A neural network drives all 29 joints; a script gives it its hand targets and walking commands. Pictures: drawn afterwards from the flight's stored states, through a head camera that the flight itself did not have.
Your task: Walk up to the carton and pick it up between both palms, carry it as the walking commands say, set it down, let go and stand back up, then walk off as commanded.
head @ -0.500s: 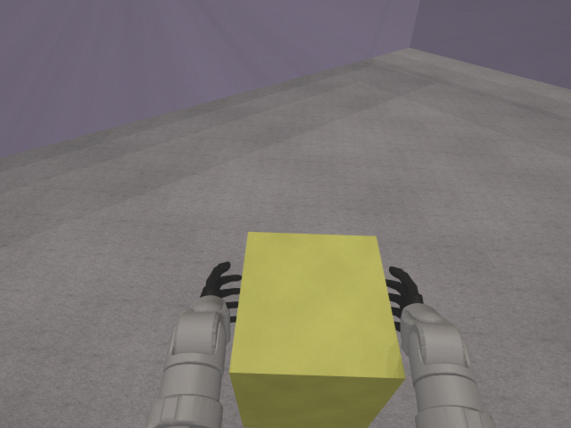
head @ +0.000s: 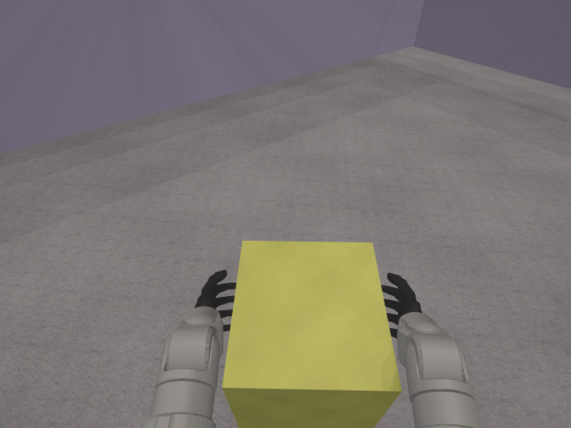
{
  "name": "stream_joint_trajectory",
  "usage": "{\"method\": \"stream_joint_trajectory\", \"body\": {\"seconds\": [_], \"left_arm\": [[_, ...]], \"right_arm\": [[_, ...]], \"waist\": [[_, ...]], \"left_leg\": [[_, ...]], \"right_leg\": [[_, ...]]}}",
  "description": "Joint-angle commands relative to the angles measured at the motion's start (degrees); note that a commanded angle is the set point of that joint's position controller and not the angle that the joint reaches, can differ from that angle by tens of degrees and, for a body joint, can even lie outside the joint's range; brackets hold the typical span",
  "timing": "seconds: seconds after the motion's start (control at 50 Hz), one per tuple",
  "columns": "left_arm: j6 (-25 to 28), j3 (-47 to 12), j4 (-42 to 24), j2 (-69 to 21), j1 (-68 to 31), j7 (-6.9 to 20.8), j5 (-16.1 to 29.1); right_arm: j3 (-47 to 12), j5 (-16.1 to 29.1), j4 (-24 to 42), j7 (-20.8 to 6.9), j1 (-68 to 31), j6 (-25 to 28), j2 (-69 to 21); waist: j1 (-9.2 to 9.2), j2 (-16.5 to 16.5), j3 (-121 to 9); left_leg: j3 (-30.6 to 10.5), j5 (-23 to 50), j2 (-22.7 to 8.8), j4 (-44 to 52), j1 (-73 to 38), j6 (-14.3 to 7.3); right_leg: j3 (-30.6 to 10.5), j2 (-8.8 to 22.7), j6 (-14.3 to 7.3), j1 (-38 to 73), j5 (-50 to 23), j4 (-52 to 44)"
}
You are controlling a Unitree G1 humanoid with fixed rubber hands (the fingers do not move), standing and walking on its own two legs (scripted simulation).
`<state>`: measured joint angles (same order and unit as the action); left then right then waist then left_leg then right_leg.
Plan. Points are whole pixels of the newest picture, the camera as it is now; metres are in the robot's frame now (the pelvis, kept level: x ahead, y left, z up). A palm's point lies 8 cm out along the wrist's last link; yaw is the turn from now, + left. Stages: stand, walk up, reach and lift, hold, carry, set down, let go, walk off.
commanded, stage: reach and lift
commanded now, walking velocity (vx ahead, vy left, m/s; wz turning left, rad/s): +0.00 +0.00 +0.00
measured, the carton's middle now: (305, 342) +0.29 +0.00 -0.03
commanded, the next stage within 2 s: hold in 0.26 s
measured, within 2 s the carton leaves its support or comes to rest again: neither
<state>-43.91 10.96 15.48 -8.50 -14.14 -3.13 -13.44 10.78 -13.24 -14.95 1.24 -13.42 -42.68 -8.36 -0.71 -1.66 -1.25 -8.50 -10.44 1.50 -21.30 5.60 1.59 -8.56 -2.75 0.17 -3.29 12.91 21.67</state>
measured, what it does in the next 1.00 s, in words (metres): stands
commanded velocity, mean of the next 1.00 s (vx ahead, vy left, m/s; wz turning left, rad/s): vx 0.00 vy -0.08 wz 0.00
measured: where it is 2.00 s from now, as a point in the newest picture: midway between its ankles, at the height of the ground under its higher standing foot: outside the picture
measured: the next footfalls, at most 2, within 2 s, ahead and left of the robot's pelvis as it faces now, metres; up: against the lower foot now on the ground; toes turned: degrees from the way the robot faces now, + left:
left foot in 1.38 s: +0.00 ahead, +0.08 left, +0.00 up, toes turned +15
right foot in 1.64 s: +0.01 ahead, -0.23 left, +0.00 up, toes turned +0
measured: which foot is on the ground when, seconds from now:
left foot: down 0.00-1.00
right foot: down 0.00-1.00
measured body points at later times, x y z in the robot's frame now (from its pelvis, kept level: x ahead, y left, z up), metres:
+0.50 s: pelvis +0.00 +0.01 +0.00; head -0.05 +0.02 +0.45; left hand +0.30 +0.15 +0.03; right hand +0.29 -0.15 +0.03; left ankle +0.02 +0.14 -0.75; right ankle -0.01 -0.13 -0.75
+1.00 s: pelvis -0.01 -0.04 -0.02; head -0.05 -0.04 +0.43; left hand +0.28 +0.11 +0.06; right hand +0.29 -0.18 +0.05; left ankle +0.02 +0.13 -0.74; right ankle -0.01 -0.13 -0.75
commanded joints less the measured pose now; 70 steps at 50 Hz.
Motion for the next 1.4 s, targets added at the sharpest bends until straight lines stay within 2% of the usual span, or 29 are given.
{"method": "stream_joint_trajectory", "body": {"seconds": [0.0,0.26,0.48,0.6,0.62,0.66,0.7,0.72,0.78,0.82,0.88,0.9,0.94,0.96,1.0,1.02,1.08,1.12,1.14,1.16,1.18,1.2,1.22,1.26,1.3,1.32,1.34,1.36,1.38], "left_arm": [[3.8,-35.6,-6.3,-58.0,-35.6,16.9,17.4],[3.1,-34.2,-3.1,-62.2,-34.2,15.4,17.1],[2.9,-35.0,-6.5,-60.0,-29.9,15.8,16.9],[3.1,-36.0,-9.3,-57.7,-29.8,16.8,17.6],[3.4,-38.2,-11.7,-55.9,-35.9,16.6,19.1],[2.0,-39.0,-12.7,-56.0,-37.6,16.3,20.5],[0.5,-39.6,-13.6,-55.6,-36.5,15.9,21.8],[-0.8,-39.9,-14.2,-55.0,-35.5,15.5,22.6],[-4.7,-41.8,-16.0,-54.5,-36.8,14.8,25.0],[-7.5,-42.9,-18.1,-53.7,-37.4,14.2,26.6],[-12.1,-44.3,-22.5,-53.0,-36.0,13.2,29.1],[-13.8,-44.5,-24.1,-52.9,-35.0,12.9,29.7],[-16.7,-43.2,-24.1,-51.8,-31.2,12.0,29.0],[-17.9,-42.6,-24.7,-51.4,-30.4,11.7,28.5],[-19.9,-42.0,-26.2,-51.3,-29.4,11.2,28.1],[-20.6,-42.1,-27.3,-51.8,-29.7,11.1,28.3],[-22.7,-43.3,-31.4,-52.1,-32.0,11.0,30.2],[-23.7,-43.8,-32.8,-53.0,-32.5,11.1,31.1],[-24.2,-44.0,-33.4,-53.3,-32.5,11.1,31.5],[-24.6,-44.0,-33.9,-53.4,-32.7,11.2,31.7],[-24.9,-43.9,-33.7,-53.7,-32.3,11.4,31.6],[-25.1,-43.6,-33.4,-53.9,-32.1,11.5,31.6],[-25.4,-42.8,-32.3,-53.8,-30.6,11.5,31.0],[-25.5,-43.1,-31.9,-55.0,-29.5,11.1,30.8],[-25.9,-43.1,-31.6,-56.3,-28.7,10.7,30.8],[-25.9,-43.7,-32.3,-56.6,-29.5,10.5,30.9],[-25.9,-44.0,-33.2,-56.3,-30.3,10.5,31.2],[-26.0,-44.4,-33.9,-56.2,-30.0,10.5,31.2],[-26.2,-44.7,-33.3,-56.4,-28.8,10.6,31.3]], "right_arm": [[-32.6,14.9,3.4,-14.7,-33.6,2.9,-57.1],[-32.1,15.5,3.5,-17.0,-36.9,2.8,-54.3],[-35.2,16.1,7.0,-15.8,-32.3,1.7,-56.7],[-35.8,16.2,7.7,-14.7,-30.0,1.4,-58.1],[-36.0,18.2,10.0,-14.6,-35.0,2.0,-56.5],[-36.1,18.6,11.4,-14.0,-36.2,0.5,-56.2],[-37.5,19.2,13.2,-13.3,-35.2,-1.1,-55.3],[-38.2,20.1,14.3,-12.8,-34.7,-2.1,-54.5],[-39.7,21.4,16.6,-11.7,-34.5,-5.8,-53.5],[-40.6,22.6,18.6,-11.1,-33.5,-8.6,-52.6],[-42.8,26.2,23.7,-10.2,-33.4,-13.5,-52.1],[-43.6,27.4,25.7,-9.9,-33.1,-15.2,-52.1],[-44.4,29.3,27.4,-9.9,-33.2,-18.6,-51.7],[-44.7,30.1,27.7,-10.0,-33.7,-19.9,-51.5],[-45.5,31.0,28.4,-10.2,-33.5,-21.8,-51.6],[-45.9,31.6,29.4,-10.3,-33.9,-22.6,-51.9],[-45.6,32.7,31.1,-10.1,-32.3,-24.4,-52.7],[-45.5,32.9,32.8,-9.9,-32.5,-25.4,-53.1],[-45.5,32.9,33.8,-9.8,-32.5,-25.8,-53.1],[-45.4,32.8,34.5,-9.6,-32.6,-26.2,-53.2],[-45.4,32.9,35.5,-9.6,-33.3,-26.5,-53.1],[-45.4,33.2,35.7,-9.6,-33.9,-26.9,-53.1],[-45.6,33.6,36.1,-9.7,-34.9,-27.3,-52.9],[-46.0,34.5,36.0,-10.3,-35.4,-27.5,-53.3],[-45.6,34.1,35.1,-10.7,-32.9,-27.6,-53.7],[-45.1,33.8,34.6,-10.8,-31.7,-27.6,-53.9],[-44.4,33.5,34.6,-10.8,-30.5,-27.5,-53.5],[-43.3,33.2,34.1,-10.8,-28.9,-27.4,-53.5],[-42.8,32.6,33.2,-10.9,-27.6,-27.4,-53.2]], "waist": [[0.84,1.1,-15.5],[1.12,2.6,-15.5],[-0.24,0.9,-15.3],[-0.19,-0.1,-14.8],[0.39,-0.6,-21.5],[0.22,1.6,-17.9],[0.26,4.8,-21.1],[0.04,6.5,-21.3],[0.15,8.7,-22.2],[0.43,7.2,-22.8],[0.54,0.5,-23.7],[0.54,-1.6,-24.2],[0.62,-6.8,-24.2],[0.58,-6.5,-24.1],[0.61,-3.6,-24.2],[0.74,-2.6,-24.7],[0.96,4.6,-26.1],[0.71,5.8,-25.9],[0.6,4.0,-25.2],[0.56,-1.8,-24.3],[0.36,-8.7,-22.6],[0.41,-12.0,-22.5],[0.56,-11.8,-22.2],[0.64,-5.3,-21.6],[1.39,-1.1,-23.5],[1.68,4.5,-25.7],[1.65,14.8,-25.8],[1.44,19.5,-24.8],[1.38,15.4,-25.6]], "left_leg": [[4.3,8.6,4.1,0.5,-8.7,-0.5],[2.9,8.8,2.5,0.9,-9.7,0.3],[3.7,12.8,3.6,1.1,-10.9,-0.8],[4.1,12.8,4.1,0.8,-10.2,-1.0],[0.7,17.7,-8.6,-5.8,-1.3,-2.2],[-2.5,0.8,-9.6,-4.2,4.8,-2.6],[-5.8,5.8,-12.4,-3.9,4.4,-3.4],[-6.4,6.7,-12.7,-3.9,4.6,-3.8],[-5.7,10.5,-13.1,-6.1,7.6,-3.5],[-3.4,13.1,-12.0,-9.2,9.7,-2.5],[2.3,13.3,-9.1,-15.9,15.1,-0.8],[4.1,9.8,-7.9,-17.7,17.6,-0.5],[8.8,-5.0,-5.0,-16.7,19.0,-0.2],[9.9,-6.9,-5.0,-15.9,18.0,-0.3],[10.4,-1.6,-5.8,-14.3,15.6,-0.8],[9.5,2.2,-7.5,-13.4,13.3,-1.5],[3.3,13.6,-14.3,-14.9,9.3,-3.8],[3.1,13.0,-15.4,-14.2,10.5,-3.6],[5.2,9.6,-13.7,-15.6,13.2,-2.6],[8.9,2.1,-10.6,-19.2,18.3,-1.2],[12.9,-10.8,-6.9,-22.5,24.4,-0.1],[14.7,-19.3,-6.1,-26.8,26.0,0.0],[14.2,-19.8,-6.6,-28.4,24.2,-0.5],[14.5,-15.6,-6.9,-25.7,20.3,-0.9],[15.0,-3.7,-7.8,-13.8,11.2,-1.7],[9.8,0.7,-11.6,-6.7,5.2,-2.4],[-5.2,12.2,-22.6,-1.8,-1.2,-5.4],[-11.9,21.5,-30.2,-1.8,-5.8,-9.4],[-8.8,18.9,-30.1,-1.8,-4.7,-11.3]], "right_leg": [[2.7,-2.1,0.9,-1.9,-9.5,-3.3],[4.2,-3.1,-0.8,-3.8,-6.5,-2.2],[3.1,-2.9,0.4,-1.1,-11.7,-3.0],[2.4,-1.9,1.3,-0.1,-14.7,-3.4],[2.8,6.8,-0.1,-2.9,-13.3,6.7],[1.2,5.0,-0.9,-7.7,-2.1,6.6],[3.0,4.2,-0.6,-9.6,-1.2,10.5],[4.0,3.2,-0.5,-10.9,2.3,9.8],[5.0,3.2,-1.0,-10.6,4.4,7.9],[4.8,4.1,-1.4,-9.4,0.4,6.9],[3.0,7.7,-2.4,-7.1,-14.8,8.0],[2.2,9.3,-3.3,-5.9,-21.5,9.1],[0.6,11.7,-5.1,-7.3,-29.0,9.4],[1.0,11.9,-5.5,-8.8,-27.4,9.2],[3.5,10.5,-4.6,-11.1,-23.5,10.1],[4.6,9.9,-3.9,-12.9,-22.1,11.5],[6.9,8.2,-1.1,-16.8,-15.0,14.3],[7.5,7.0,-0.9,-15.8,-7.9,11.7],[6.1,7.7,-1.6,-14.0,-7.2,8.9],[2.7,10.1,-2.8,-11.1,-10.2,5.7],[-0.7,13.5,-4.6,-8.7,-15.2,3.5],[-2.5,16.6,-7.1,-9.2,-17.3,2.1],[-2.0,17.0,-9.1,-12.1,-14.0,1.1],[1.8,13.5,-9.5,-14.6,-12.2,3.8],[6.0,11.0,-8.0,-18.4,-8.0,7.4],[8.8,8.6,-6.1,-20.9,-5.9,13.0],[11.0,4.8,-2.9,-28.7,1.5,21.7],[11.5,3.7,-1.2,-35.7,14.8,28.3],[7.9,6.3,-1.1,-34.2,15.3,30.8]]}}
